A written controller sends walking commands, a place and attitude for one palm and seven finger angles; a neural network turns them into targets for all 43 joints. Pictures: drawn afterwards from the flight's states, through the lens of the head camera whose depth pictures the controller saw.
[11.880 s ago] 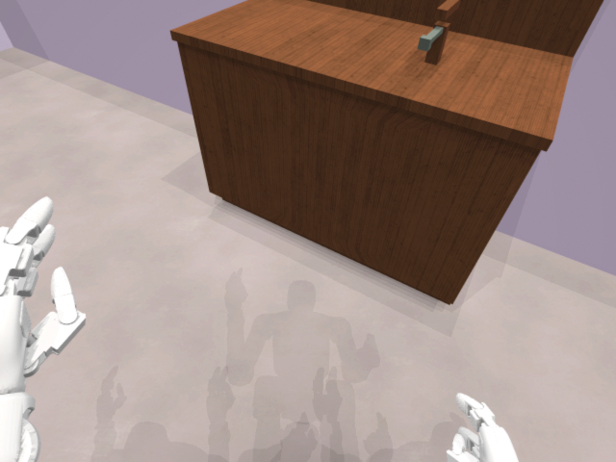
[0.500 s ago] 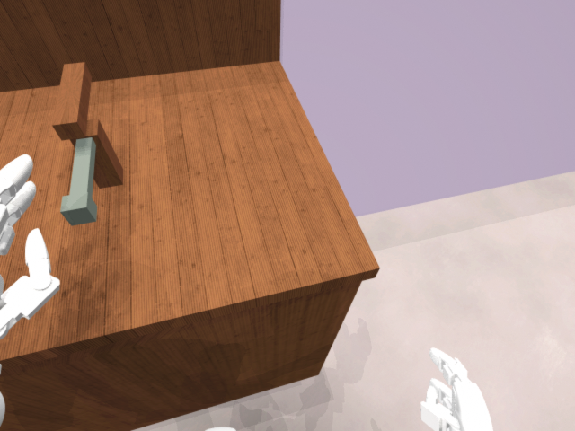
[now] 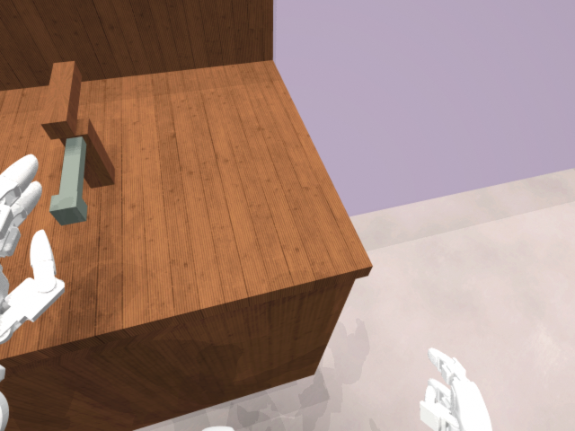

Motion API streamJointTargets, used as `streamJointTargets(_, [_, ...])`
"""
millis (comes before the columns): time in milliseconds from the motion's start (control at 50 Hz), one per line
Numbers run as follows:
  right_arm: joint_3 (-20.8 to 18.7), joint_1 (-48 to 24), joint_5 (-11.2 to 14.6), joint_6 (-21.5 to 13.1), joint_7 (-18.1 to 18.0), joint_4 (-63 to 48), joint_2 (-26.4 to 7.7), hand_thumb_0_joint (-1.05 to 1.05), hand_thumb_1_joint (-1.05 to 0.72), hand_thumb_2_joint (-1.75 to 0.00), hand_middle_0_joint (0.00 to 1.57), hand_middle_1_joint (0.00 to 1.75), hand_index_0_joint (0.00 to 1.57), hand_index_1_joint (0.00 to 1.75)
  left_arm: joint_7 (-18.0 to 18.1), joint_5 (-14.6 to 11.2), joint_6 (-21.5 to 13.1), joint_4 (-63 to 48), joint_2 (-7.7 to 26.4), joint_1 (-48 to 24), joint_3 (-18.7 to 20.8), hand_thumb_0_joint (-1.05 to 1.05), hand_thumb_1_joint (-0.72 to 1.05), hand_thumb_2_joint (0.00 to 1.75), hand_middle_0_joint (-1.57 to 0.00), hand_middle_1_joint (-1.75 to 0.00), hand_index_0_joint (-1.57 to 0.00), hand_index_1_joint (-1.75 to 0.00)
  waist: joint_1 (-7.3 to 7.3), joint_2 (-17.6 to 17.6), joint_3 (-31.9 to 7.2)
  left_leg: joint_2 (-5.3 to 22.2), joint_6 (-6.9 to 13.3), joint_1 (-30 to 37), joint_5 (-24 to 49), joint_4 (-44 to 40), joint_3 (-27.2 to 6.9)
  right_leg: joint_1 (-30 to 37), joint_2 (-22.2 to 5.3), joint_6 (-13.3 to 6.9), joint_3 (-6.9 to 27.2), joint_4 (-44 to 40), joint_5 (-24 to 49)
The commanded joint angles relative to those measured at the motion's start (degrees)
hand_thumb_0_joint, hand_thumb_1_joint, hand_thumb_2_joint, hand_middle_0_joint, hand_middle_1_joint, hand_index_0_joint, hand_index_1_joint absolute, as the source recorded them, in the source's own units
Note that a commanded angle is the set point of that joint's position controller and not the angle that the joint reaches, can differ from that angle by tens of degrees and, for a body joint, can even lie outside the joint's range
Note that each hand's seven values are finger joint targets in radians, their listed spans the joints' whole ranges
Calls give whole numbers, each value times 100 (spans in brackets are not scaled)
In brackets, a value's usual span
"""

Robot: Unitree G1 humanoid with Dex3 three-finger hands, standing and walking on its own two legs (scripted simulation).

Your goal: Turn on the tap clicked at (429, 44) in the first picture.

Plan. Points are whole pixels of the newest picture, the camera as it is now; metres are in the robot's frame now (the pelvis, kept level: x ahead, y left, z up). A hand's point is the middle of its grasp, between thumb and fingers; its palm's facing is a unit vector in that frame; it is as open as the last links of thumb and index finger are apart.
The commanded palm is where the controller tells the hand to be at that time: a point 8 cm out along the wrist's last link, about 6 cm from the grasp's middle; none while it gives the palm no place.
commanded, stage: shuffle to correct the standing spot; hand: left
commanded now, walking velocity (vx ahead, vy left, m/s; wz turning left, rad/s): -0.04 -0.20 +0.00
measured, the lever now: (69, 208) +0.33 +0.29 +0.13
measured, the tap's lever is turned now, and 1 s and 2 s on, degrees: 0 0 0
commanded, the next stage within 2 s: none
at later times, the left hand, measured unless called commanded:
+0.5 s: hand (50, 277) +0.22 +0.24 +0.18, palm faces +0.32 -0.85 -0.43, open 7.4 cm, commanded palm +0.17 +0.28 +0.19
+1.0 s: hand (45, 275) +0.23 +0.25 +0.17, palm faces +0.32 -0.84 -0.43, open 7.4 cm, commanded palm +0.17 +0.29 +0.19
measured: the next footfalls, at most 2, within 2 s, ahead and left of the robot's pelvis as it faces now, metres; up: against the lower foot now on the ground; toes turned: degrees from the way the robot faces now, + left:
none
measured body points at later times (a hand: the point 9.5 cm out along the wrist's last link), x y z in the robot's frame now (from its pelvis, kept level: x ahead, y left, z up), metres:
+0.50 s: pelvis +0.00 +0.00 +0.00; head +0.04 +0.01 +0.45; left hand +0.20 +0.28 +0.20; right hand +0.18 -0.23 -0.08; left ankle +0.02 +0.15 -0.73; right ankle +0.02 -0.07 -0.73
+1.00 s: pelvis +0.01 +0.01 +0.01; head +0.05 +0.02 +0.45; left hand +0.20 +0.29 +0.19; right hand +0.18 -0.22 -0.08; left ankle +0.02 +0.15 -0.73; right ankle +0.02 -0.07 -0.73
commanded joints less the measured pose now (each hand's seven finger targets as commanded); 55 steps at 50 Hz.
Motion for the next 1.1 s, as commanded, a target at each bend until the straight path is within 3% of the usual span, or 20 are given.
streamJointTargets(0, [-239,-406,7,-273,-124,-809,-675,0,-90,-90,20,30,20,30,195,-23,-338,-1073,1099,-138,925,0,90,90,-20,-30,-20,-30,-3,257,-835,258,372,691,247,-636,-338,-197,-1039,73,1106,-958,444])
streamJointTargets(60, [-245,-385,2,-274,-132,-812,-723,0,-90,-90,20,30,20,30,145,39,-341,-893,999,-232,836,0,90,90,-20,-30,-20,-30,36,715,-913,791,533,286,956,-1027,-704,447,-690,425,575,-414,828])
streamJointTargets(120, [-250,-323,34,-310,-99,-816,-726,0,-90,-90,20,30,20,30,104,69,-321,-850,886,-225,694,0,90,90,-20,-30,-20,-30,41,665,-1052,812,512,463,1620,-881,-637,674,-666,425,398,-453,1154])
streamJointTargets(140, [-293,-300,37,-322,-79,-840,-758,0,-90,-90,20,30,20,30,92,72,-316,-905,910,-233,706,0,90,90,-20,-30,-20,-30,56,695,-1106,787,491,491,1606,-784,-561,727,-704,415,453,-500,1234])
streamJointTargets(200, [-297,-279,68,-326,-49,-841,-720,0,-90,-90,20,30,20,30,113,41,-292,-969,939,-121,728,0,90,90,-20,-30,-20,-30,18,287,-1134,467,375,558,1174,-486,-372,663,-857,242,714,-772,1491])
streamJointTargets(280, [-301,-192,22,-276,-45,-814,-691,0,-90,-90,20,30,20,30,165,-12,-307,-1060,1033,-235,795,0,90,90,-20,-30,-20,-30,-41,-199,-1055,62,261,486,105,-58,-116,198,-1286,-49,1397,-1112,935])
streamJointTargets(320, [-246,-253,-6,-236,-63,-777,-653,0,-90,-90,20,30,20,30,201,-20,-324,-1104,1001,-209,772,0,90,90,-20,-30,-20,-30,-56,13,-1005,160,289,638,274,-292,-178,21,-1237,-81,1352,-1028,875])
streamJointTargets(420, [-216,-407,9,-210,-102,-809,-679,0,-90,-90,20,30,20,30,165,25,-305,-915,923,-307,730,0,90,90,-20,-30,-20,-30,-8,584,-852,682,468,480,787,-887,-584,168,-741,310,766,-553,922])
streamJointTargets(460, [-239,-397,23,-215,-81,-856,-700,0,-90,-90,20,30,20,30,136,56,-300,-882,945,-317,757,0,90,90,-20,-30,-20,-30,41,809,-928,871,528,319,1031,-958,-635,499,-680,417,588,-420,949])
streamJointTargets(520, [-230,-346,41,-223,-49,-873,-696,0,-90,-90,20,30,20,30,103,51,-256,-812,870,-201,684,0,90,90,-20,-30,-20,-30,36,535,-1002,772,486,417,1152,-773,-515,609,-695,399,569,-593,1134])
streamJointTargets(580, [-291,-252,50,-213,-24,-877,-694,0,-90,-90,20,30,20,30,124,21,-243,-896,955,-245,747,0,90,90,-20,-30,-20,-30,-4,-93,-1124,289,326,426,433,-178,-181,539,-1037,206,1086,-969,1279])
streamJointTargets(600, [-284,-253,74,-216,-26,-850,-667,0,-90,-90,20,30,20,30,162,-1,-231,-1011,954,-202,729,0,90,90,-20,-30,-20,-30,-52,-112,-1175,113,284,591,428,-73,-141,394,-1186,29,1294,-1044,1427])
streamJointTargets(640, [-269,-237,37,-211,-39,-837,-653,0,-90,-90,20,30,20,30,207,-21,-251,-1062,1000,-207,751,0,90,90,-20,-30,-20,-30,-59,-204,-1152,2,263,609,250,-52,-112,262,-1353,-57,1434,-1155,1163])
streamJointTargets(700, [-225,-382,34,-204,-86,-804,-632,0,-90,-90,20,30,20,30,256,-16,-281,-1157,1093,-145,842,0,90,90,-20,-30,-20,-30,-45,199,-983,184,325,827,610,-469,-281,43,-1219,-17,1235,-1032,1071])
streamJointTargets(740, [-223,-414,0,-188,-109,-795,-659,0,-90,-90,20,30,20,30,246,14,-292,-1067,1066,-164,845,0,90,90,-20,-30,-20,-30,-20,501,-947,510,433,659,850,-780,-519,205,-934,236,912,-799,1036])
streamJointTargets(780, [-226,-417,16,-193,-105,-811,-670,0,-90,-90,20,30,20,30,222,51,-296,-999,1027,-259,825,0,90,90,-20,-30,-20,-30,9,652,-962,700,484,450,1002,-919,-632,483,-787,372,731,-661,1078])
streamJointTargets(840, [-241,-372,40,-223,-87,-816,-697,0,-90,-90,20,30,20,30,181,61,-266,-899,929,-259,726,0,90,90,-20,-30,-20,-30,19,733,-1054,815,491,499,1393,-956,-650,679,-723,399,552,-541,1196])
streamJointTargets(920, [-239,-312,52,-235,-42,-838,-702,0,-90,-90,20,30,20,30,165,52,-246,-917,861,-148,646,0,90,90,-20,-30,-20,-30,-6,520,-1140,689,420,621,1506,-787,-550,744,-765,318,568,-684,1481])
streamJointTargets(1000, [-243,-328,63,-214,-50,-827,-663,0,-90,-90,20,30,20,30,198,12,-227,-985,993,-84,763,0,90,90,-20,-30,-20,-30,-37,265,-1117,448,346,665,1006,-569,-389,546,-961,173,890,-873,1545])
streamJointTargets(1080, [-223,-320,31,-183,-64,-809,-642,0,-90,-90,20,30,20,30,241,-5,-229,-941,1016,-216,789,0,90,90,-20,-30,-20,-30,-55,145,-1000,302,325,524,422,-507,-343,366,-1092,125,1078,-1029,1126])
